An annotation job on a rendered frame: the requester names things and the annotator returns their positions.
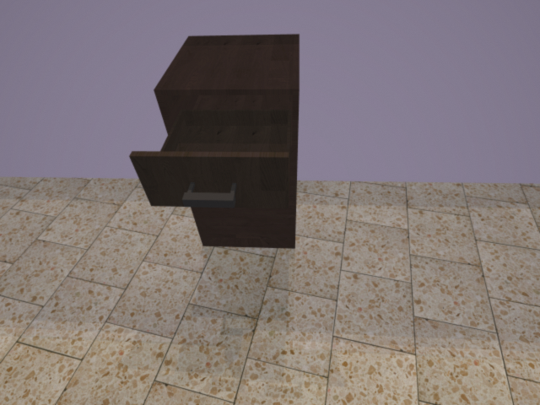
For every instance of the handle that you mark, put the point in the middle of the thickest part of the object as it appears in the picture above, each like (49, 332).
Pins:
(209, 199)

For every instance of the cabinet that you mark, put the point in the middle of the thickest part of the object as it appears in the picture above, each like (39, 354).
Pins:
(238, 72)

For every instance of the drawer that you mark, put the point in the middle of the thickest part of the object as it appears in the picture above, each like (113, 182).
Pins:
(215, 148)

